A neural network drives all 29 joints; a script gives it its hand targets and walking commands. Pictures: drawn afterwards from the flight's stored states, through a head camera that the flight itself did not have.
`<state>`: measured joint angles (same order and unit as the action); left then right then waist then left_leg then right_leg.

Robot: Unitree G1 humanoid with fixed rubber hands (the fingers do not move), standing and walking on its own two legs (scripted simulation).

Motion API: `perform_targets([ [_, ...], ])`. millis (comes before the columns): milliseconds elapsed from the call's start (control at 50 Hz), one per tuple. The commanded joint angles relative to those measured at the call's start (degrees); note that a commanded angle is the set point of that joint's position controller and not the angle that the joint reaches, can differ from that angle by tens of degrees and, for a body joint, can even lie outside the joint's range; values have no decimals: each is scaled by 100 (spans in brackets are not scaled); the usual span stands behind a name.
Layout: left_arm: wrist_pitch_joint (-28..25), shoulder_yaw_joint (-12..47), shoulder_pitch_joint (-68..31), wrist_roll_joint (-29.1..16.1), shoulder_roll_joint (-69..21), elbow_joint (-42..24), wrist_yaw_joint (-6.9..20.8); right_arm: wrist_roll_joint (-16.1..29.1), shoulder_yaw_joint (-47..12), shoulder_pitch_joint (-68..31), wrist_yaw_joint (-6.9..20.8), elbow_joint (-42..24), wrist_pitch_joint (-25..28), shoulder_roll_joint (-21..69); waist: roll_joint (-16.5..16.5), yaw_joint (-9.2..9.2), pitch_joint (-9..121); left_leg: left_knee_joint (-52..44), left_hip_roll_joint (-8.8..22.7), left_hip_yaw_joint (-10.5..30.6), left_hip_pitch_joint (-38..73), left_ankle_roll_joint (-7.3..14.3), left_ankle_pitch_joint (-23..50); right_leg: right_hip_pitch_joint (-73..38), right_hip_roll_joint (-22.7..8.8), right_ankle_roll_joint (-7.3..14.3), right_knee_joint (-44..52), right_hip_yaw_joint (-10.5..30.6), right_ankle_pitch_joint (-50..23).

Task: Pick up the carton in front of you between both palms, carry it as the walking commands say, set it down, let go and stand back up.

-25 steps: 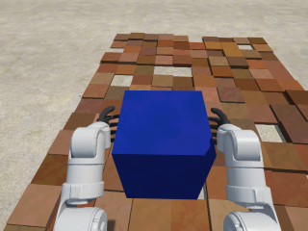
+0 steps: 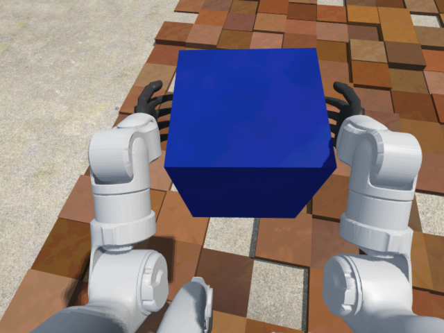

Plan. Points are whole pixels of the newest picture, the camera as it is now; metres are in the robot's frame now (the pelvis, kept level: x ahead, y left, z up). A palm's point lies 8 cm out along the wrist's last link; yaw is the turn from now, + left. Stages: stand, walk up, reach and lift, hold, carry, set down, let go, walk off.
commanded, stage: carry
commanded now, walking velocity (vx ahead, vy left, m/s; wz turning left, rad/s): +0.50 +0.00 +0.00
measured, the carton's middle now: (244, 145) +0.41 +0.02 +0.07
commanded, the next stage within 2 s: none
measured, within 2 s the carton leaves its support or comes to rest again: neither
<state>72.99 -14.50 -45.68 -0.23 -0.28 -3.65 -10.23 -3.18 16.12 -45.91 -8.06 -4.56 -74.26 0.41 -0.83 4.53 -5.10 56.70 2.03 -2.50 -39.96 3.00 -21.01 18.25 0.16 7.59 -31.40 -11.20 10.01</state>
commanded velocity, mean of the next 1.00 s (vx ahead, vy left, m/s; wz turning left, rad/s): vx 0.50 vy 0.00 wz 0.00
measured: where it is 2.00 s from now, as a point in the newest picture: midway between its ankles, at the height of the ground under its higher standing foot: (257, 109)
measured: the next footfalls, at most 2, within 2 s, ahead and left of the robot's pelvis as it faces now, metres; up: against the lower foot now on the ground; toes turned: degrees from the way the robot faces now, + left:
left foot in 0.14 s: +0.31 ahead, +0.08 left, -0.02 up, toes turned +5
right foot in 0.54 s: +0.60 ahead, -0.13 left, +0.02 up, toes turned -5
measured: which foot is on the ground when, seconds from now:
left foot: up 0.00-0.12, down 0.14-0.58, up 0.60-0.94, down 0.96-1.00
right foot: down 0.00-0.16, up 0.18-0.52, down 0.54-0.96, up 0.98-1.00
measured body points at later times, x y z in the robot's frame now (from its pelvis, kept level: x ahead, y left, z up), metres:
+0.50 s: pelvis +0.37 +0.00 -0.02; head +0.42 +0.00 +0.43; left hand +0.77 +0.12 +0.08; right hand +0.74 -0.18 +0.08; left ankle +0.27 +0.08 -0.75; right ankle +0.50 -0.14 -0.70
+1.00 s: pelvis +0.71 +0.00 +0.00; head +0.74 +0.01 +0.45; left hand +1.10 +0.16 +0.18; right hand +1.10 -0.14 +0.18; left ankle +0.82 +0.08 -0.72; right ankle +0.57 -0.12 -0.69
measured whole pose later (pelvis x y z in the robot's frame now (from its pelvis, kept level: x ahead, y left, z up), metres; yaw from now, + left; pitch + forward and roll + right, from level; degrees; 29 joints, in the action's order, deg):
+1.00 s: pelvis +0.71 +0.00 +0.00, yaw +0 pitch +4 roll +0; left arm 72.4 -12.4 -46.9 0.0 2.2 1.9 -8.8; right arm -5.0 14.4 -45.7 -7.3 0.4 -72.5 0.0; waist -1.0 2.1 1.7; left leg 32.4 -0.2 -6.0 -30.3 4.1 -4.9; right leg 14.6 -2.2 -0.1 -48.3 -2.6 25.7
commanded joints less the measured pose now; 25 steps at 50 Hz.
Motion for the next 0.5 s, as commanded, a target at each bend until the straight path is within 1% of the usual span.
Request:
perform_targets([
  [0,173,3883,-4410,-2537,-5652,-536,1520,1873,-3614,-3815,945,-105,34,5047,-462,-88,3402,-1332,-273,-425,323,-18,1387,-2642,-1156,293,465,1215,-3721],
  [20,212,3826,-4301,-2458,-5622,-325,1559,1855,-3629,-3798,964,37,-14,5038,-577,-111,3364,-1764,-430,-638,521,-5,1702,-2675,-957,163,297,898,-4144],
  [40,245,3759,-4202,-2392,-5626,-128,1594,1852,-3632,-3814,994,158,-61,5064,-605,-22,3312,-2332,-512,-717,531,-6,2470,-2953,-683,87,108,677,-4066],
  [60,264,3680,-4128,-2327,-5573,72,1620,1894,-3646,-3845,1032,333,-108,5122,-636,-58,3274,-2815,-715,-946,1104,37,2745,-2733,-561,-3,-150,510,-4260],
  [80,283,3618,-4072,-2289,-5548,280,1635,1914,-3640,-3912,1077,477,-137,5135,-591,-117,3189,-3411,-788,-988,1604,29,3261,-2589,-467,-76,-285,441,-4084],
  [100,293,3565,-4200,-2267,-5519,426,1644,1949,-3610,-3969,1120,630,-163,5198,-618,-371,3257,-3768,-719,-1052,2475,61,3728,-2307,-498,-202,-819,260,-4091],
  [120,307,3499,-4281,-2239,-5500,593,1654,1985,-3519,-4051,1165,774,-187,5207,-474,-675,3347,-3788,-471,-1003,3446,45,3890,-1735,-475,-322,-1514,150,-3654],
  [140,324,3415,-4361,-2187,-5462,745,1664,2042,-3389,-4120,1219,913,-217,5156,34,-843,3460,-3299,395,-7,4561,68,4879,-608,-317,-413,-2344,370,-1396],
  [160,403,3344,-4448,-2137,-5576,983,1652,2002,-3267,-4311,1238,1085,-232,5055,1237,-845,4112,-2192,1815,1956,6680,1091,6789,1478,169,-602,-3820,893,2002],
  [180,434,3143,-4406,-2094,-5580,1100,1623,2103,-3131,-4206,1265,1277,-240,5131,1462,-993,4366,-2597,2110,2957,7002,1761,4844,2509,404,-606,-5012,1242,2453],
  [200,428,3096,-4547,-2033,-5650,1027,1589,2241,-3167,-4342,1321,1157,-221,5443,1207,-1036,4125,-2841,1863,2881,6707,1714,3363,3023,162,-472,-5128,1468,2165],
  [220,396,3054,-4658,-1995,-5760,902,1556,2432,-3250,-4585,1378,956,-203,5735,601,-1010,3881,-3053,1679,2651,6198,1434,2867,3086,-20,-437,-4748,1488,1811],
  [240,356,3000,-4738,-1917,-5851,808,1510,2606,-3317,-4932,1423,752,-178,6017,362,-927,3656,-3129,1624,2448,5766,1239,3077,3044,-128,-443,-4426,1435,1576],
  [260,323,2908,-4642,-1827,-5901,841,1460,2750,-3373,-5123,1463,700,-161,6283,241,-858,3607,-3206,1539,2208,5391,1066,2960,2812,-189,-456,-4221,1415,1400],
  [280,287,2840,-4436,-1733,-5969,938,1421,2854,-3421,-5143,1502,685,-125,6488,300,-810,3577,-3314,1452,2018,5122,952,2717,2646,-233,-494,-3996,1348,1271],
  [300,229,2821,-4278,-1656,-6049,996,1395,2917,-3465,-5139,1536,660,-66,6637,399,-793,3565,-3312,1383,1858,5041,903,2715,2668,-256,-519,-3858,1276,1133],
  [320,165,2837,-4141,-1590,-6136,1026,1376,2941,-3483,-5096,1565,654,-4,6742,604,-806,3562,-3261,1335,1701,5052,914,2893,2797,-261,-559,-3828,1169,1067],
  [360,19,2936,-3962,-1487,-6250,1050,1349,2954,-3569,-4985,1604,668,136,6892,707,-881,3455,-3155,1278,1510,5193,976,3161,3265,-331,-628,-3646,1032,984],
  [380,-56,3005,-3869,-1452,-6292,1061,1341,2952,-3627,-4905,1616,670,213,6929,685,-916,3399,-3136,1258,1448,5272,998,3298,3488,-370,-661,-3569,985,899],
  [400,-131,3103,-3795,-1422,-6326,1035,1337,2942,-3699,-4819,1622,647,293,6958,661,-917,3309,-3197,1237,1374,5221,1000,3258,3534,-415,-725,-3218,947,884],
  [420,-207,3193,-3730,-1405,-6367,974,1340,2932,-3764,-4783,1625,573,363,6979,569,-905,3159,-3406,1147,1067,4774,969,3244,3059,-348,-768,-2406,748,1027],
  [440,-276,3302,-3736,-1432,-6378,890,1342,2934,-3864,-4762,1624,524,422,6975,585,-896,2953,-3543,989,811,4440,841,3476,2580,-254,-761,-1666,562,659],
  [460,-328,3422,-3710,-1478,-6390,783,1347,2920,-3952,-4687,1617,475,471,6931,845,-812,2930,-3413,893,454,4230,665,4147,1992,-25,-683,-1317,208,534],
  [480,-368,3528,-3657,-1531,-6360,677,1350,2905,-3985,-4543,1609,423,509,6876,994,-746,2940,-3200,821,128,4107,492,4894,1455,141,-596,-1015,-16,189],
])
